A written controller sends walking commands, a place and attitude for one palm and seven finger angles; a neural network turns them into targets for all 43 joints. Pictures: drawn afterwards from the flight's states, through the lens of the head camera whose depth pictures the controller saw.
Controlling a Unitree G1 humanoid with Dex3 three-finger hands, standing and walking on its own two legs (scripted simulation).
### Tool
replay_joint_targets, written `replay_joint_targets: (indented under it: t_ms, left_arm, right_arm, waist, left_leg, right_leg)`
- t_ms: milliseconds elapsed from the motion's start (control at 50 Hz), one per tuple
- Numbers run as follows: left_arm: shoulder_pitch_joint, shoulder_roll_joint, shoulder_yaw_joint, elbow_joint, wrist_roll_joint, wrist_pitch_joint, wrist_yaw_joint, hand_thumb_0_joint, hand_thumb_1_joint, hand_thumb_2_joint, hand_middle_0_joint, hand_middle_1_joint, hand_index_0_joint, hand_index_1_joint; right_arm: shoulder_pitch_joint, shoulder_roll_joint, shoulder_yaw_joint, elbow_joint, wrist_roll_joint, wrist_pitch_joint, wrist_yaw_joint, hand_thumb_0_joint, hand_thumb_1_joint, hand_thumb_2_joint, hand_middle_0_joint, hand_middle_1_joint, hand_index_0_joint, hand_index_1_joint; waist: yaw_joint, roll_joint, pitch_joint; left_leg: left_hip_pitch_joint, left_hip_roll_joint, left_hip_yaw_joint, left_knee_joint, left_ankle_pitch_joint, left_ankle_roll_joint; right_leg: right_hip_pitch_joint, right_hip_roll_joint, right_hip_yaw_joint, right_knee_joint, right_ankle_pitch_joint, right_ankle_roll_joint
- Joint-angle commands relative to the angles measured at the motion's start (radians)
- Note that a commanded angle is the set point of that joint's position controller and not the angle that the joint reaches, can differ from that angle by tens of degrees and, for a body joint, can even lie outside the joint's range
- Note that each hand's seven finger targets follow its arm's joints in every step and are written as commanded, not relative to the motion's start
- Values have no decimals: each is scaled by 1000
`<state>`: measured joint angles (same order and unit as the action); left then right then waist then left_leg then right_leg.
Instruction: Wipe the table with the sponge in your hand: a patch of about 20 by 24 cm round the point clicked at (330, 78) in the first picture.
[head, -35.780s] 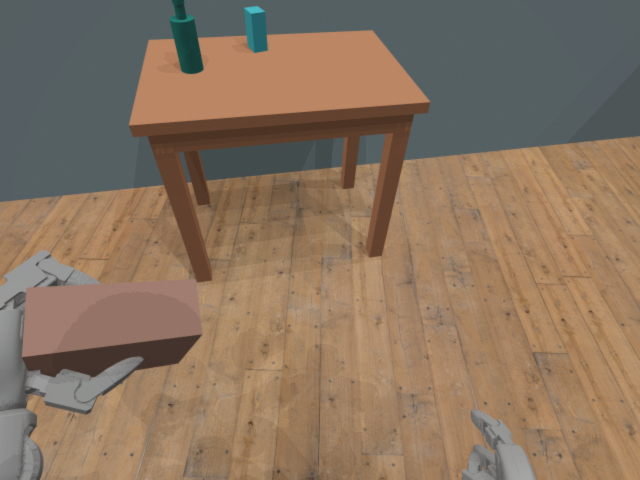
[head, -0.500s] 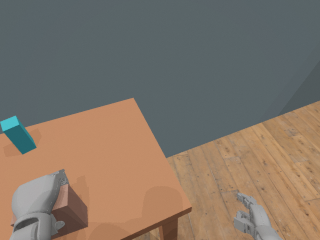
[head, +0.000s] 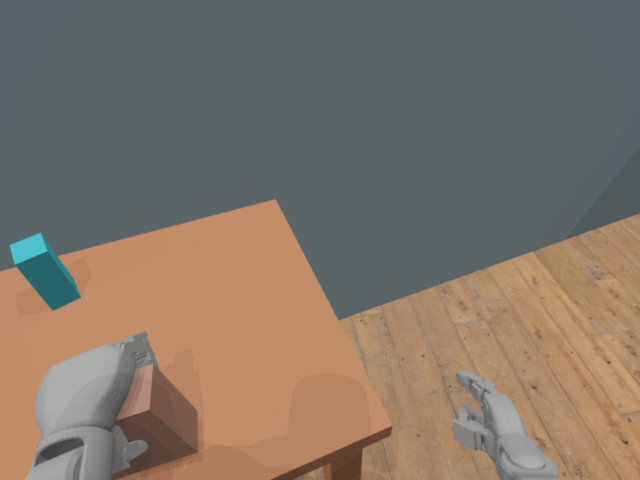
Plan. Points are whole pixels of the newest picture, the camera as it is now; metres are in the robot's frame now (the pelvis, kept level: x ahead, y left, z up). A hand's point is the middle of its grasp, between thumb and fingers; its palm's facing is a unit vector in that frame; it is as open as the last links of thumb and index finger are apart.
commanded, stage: lift the sponge slowly off the table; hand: left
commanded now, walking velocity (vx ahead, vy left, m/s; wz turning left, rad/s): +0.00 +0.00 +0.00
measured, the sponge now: (138, 432) +0.15 +0.26 +0.00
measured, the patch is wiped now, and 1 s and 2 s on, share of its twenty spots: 0.95 0.95 0.95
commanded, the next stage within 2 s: bring the sponge back beside the body in 1.30 s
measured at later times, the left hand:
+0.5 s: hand (84, 402) +0.14 +0.27 +0.11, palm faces +0.08 -0.13 -0.99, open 9.4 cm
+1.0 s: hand (82, 386) +0.14 +0.26 +0.14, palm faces +0.15 -0.12 -0.98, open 9.4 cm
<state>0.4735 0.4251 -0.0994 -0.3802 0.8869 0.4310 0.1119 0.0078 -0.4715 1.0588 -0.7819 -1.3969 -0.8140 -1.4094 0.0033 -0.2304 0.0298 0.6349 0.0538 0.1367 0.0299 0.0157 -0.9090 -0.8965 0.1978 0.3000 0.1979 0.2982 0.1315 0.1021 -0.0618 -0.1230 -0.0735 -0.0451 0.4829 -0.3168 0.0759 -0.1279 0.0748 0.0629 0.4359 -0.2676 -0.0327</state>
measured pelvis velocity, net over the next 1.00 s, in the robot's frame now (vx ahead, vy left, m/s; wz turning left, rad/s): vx -0.04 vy -0.03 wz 0.01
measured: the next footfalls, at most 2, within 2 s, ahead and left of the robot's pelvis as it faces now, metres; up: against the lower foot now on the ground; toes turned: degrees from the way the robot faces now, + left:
none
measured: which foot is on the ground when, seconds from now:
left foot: down 0.00-1.00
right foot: down 0.00-1.00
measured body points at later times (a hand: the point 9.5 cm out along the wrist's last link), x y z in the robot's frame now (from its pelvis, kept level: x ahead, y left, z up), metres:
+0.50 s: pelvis -0.02 -0.02 +0.00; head -0.07 -0.06 +0.45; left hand +0.13 +0.28 +0.16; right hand +0.23 -0.21 -0.06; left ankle -0.04 +0.07 -0.74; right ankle -0.02 -0.11 -0.74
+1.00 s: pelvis -0.04 -0.03 +0.00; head -0.08 -0.08 +0.45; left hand +0.13 +0.26 +0.19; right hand +0.23 -0.22 -0.06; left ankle -0.04 +0.07 -0.74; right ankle -0.02 -0.11 -0.74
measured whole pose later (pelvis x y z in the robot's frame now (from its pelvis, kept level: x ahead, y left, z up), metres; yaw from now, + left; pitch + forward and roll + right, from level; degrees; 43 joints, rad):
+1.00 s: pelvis -0.04 -0.03 +0.00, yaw +1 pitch -5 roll +0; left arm 0.31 0.54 0.01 -0.43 0.81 0.51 -0.04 0.00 -0.47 1.06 -0.79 -1.39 -0.82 -1.40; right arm -0.01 -0.27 0.05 0.64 0.07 0.11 -0.04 0.02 -0.91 -0.90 0.20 0.30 0.20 0.30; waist 0.12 0.12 -0.04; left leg -0.12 -0.06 -0.06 0.46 -0.25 0.04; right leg -0.13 0.09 0.04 0.43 -0.21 -0.06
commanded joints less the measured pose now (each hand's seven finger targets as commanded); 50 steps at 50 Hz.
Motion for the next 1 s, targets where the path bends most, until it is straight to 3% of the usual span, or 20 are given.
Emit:
replay_joint_targets:
  t_ms: [0, 60, 140, 180, 200, 240, 300, 360, 400, 460, 520, 620, 720, 800, 840, 860, 980]
  left_arm:
    - [-83, 198, 176, -247, 21, 17, 42, 0, 100, 1300, -1200, -1600, -1200, -1600]
    - [-84, 199, 177, -227, 10, 34, 26, 0, 100, 1300, -1200, -1600, -1200, -1600]
    - [-101, 204, 166, -247, -1, 50, -6, 0, 100, 1300, -1200, -1600, -1200, -1600]
    - [-127, 229, 184, -231, 1, 48, -20, 0, 100, 1300, -1200, -1600, -1200, -1600]
    - [-175, 253, 193, -257, 4, 49, -27, 0, 100, 1300, -1200, -1600, -1200, -1600]
    - [-200, 250, 189, -238, 14, 42, -30, 0, 100, 1300, -1200, -1600, -1200, -1600]
    - [-204, 307, 239, -236, 22, 29, -36, 0, 100, 1300, -1200, -1600, -1200, -1600]
    - [-187, 284, 232, -220, 12, 15, -43, 0, 100, 1300, -1200, -1600, -1200, -1600]
    - [-175, 311, 262, -230, 1, 19, -51, 0, 100, 1300, -1200, -1600, -1200, -1600]
    - [-152, 294, 256, -220, -22, 23, -62, 0, 100, 1300, -1200, -1600, -1200, -1600]
    - [-222, 302, 250, -204, -20, 35, -78, 0, 100, 1300, -1200, -1600, -1200, -1600]
    - [-310, 326, 255, -228, -6, 10, -85, 0, 100, 1300, -1200, -1600, -1200, -1600]
    - [-310, 332, 267, -257, -3, -3, -83, 0, 100, 1300, -1200, -1600, -1200, -1600]
    - [-302, 344, 282, -239, -13, 32, -87, 0, 100, 1300, -1200, -1600, -1200, -1600]
    - [-293, 322, 271, -223, -32, 45, -87, 0, 100, 1300, -1200, -1600, -1200, -1600]
    - [-317, 328, 271, -228, -34, 48, -89, 0, 100, 1300, -1200, -1600, -1200, -1600]
    - [-365, 343, 268, -238, -43, 69, -110, 0, 100, 1300, -1200, -1600, -1200, -1600]
  right_arm:
    - [-256, -114, -36, -191, 8, -39, -7, 0, -900, -900, 200, 300, 200, 300]
    - [-257, -116, -33, -188, 13, -29, -11, 0, -900, -900, 200, 300, 200, 300]
    - [-268, -117, -30, -197, 14, -27, -21, 0, -900, -900, 200, 300, 200, 300]
    - [-266, -122, -26, -194, 13, -24, -31, 0, -900, -900, 200, 300, 200, 300]
    - [-269, -127, -25, -199, 10, -23, -37, 0, -900, -900, 200, 300, 200, 300]
    - [-268, -121, -24, -198, 9, -29, -46, 0, -900, -900, 200, 300, 200, 300]
    - [-264, -127, -23, -197, 7, -34, -54, 0, -900, -900, 200, 300, 200, 300]
    - [-265, -121, -22, -197, 10, -41, -55, 0, -900, -900, 200, 300, 200, 300]
    - [-271, -127, -24, -200, 10, -44, -56, 0, -900, -900, 200, 300, 200, 300]
    - [-266, -124, -23, -198, 15, -51, -54, 0, -900, -900, 200, 300, 200, 300]
    - [-269, -127, -19, -202, 18, -56, -61, 0, -900, -900, 200, 300, 200, 300]
    - [-268, -126, -19, -202, 15, -81, -77, 0, -900, -900, 200, 300, 200, 300]
    - [-270, -122, -20, -198, 14, -96, -77, 0, -900, -900, 200, 300, 200, 300]
    - [-283, -129, -18, -193, 15, -89, -71, 0, -900, -900, 200, 300, 200, 300]
    - [-283, -123, -16, -196, 19, -90, -70, 0, -900, -900, 200, 300, 200, 300]
    - [-283, -125, -15, -192, 21, -88, -70, 0, -900, -900, 200, 300, 200, 300]
    - [-292, -126, -4, -201, 21, -90, -81, 0, -900, -900, 200, 300, 200, 300]
  waist:
    - [-1, -15, -110]
    - [-9, -46, -77]
    - [-14, -30, -68]
    - [-16, -55, -56]
    - [-21, -19, -54]
    - [-17, -10, -50]
    - [-6, -6, -63]
    - [-7, -18, -64]
    - [1, 5, -60]
    - [-3, -13, -38]
    - [-14, -33, -4]
    - [-13, -22, -49]
    - [-5, -12, -90]
    - [1, -8, -46]
    - [3, -37, -36]
    - [-7, -53, -37]
    - [-4, -40, -57]
  left_leg:
    - [-13, 77, -93, -69, 458, -32]
    - [-22, 71, -82, -66, 423, -27]
    - [-17, 67, -78, -74, 385, -19]
    - [-18, 61, -75, -73, 363, -14]
    - [-14, 65, -81, -87, 337, -13]
    - [-14, 58, -73, -84, 319, -10]
    - [-10, 56, -79, -90, 306, -11]
    - [-11, 51, -72, -87, 303, -13]
    - [-16, 51, -80, -95, 292, -14]
    - [-29, 52, -77, -95, 273, -16]
    - [-46, 54, -76, -104, 222, -15]
    - [-31, 50, -76, -107, 200, -12]
    - [-21, 45, -75, -100, 216, -15]
    - [-49, 46, -79, -110, 204, -21]
    - [-51, 47, -70, -101, 203, -21]
    - [-49, 47, -70, -99, 204, -23]
    - [-48, 43, -64, -96, 200, -18]
  right_leg:
    - [111, -19, 61, -10, 386, -66]
    - [92, -26, 53, -24, 364, -59]
    - [89, -31, 51, -37, 328, -54]
    - [79, -34, 56, -48, 308, -51]
    - [77, -29, 67, -55, 267, -55]
    - [70, -32, 55, -62, 229, -54]
    - [85, -29, 73, -68, 212, -58]
    - [84, -35, 63, -72, 210, -54]
    - [86, -31, 76, -74, 200, -57]
    - [67, -36, 58, -80, 173, -50]
    - [35, -36, 61, -96, 96, -46]
    - [44, -36, 58, -91, 63, -46]
    - [65, -39, 71, -85, 88, -48]
    - [46, -32, 83, -92, 84, -54]
    - [32, -39, 64, -92, 80, -46]
    - [29, -40, 75, -95, 81, -44]
    - [31, -46, 61, -91, 79, -39]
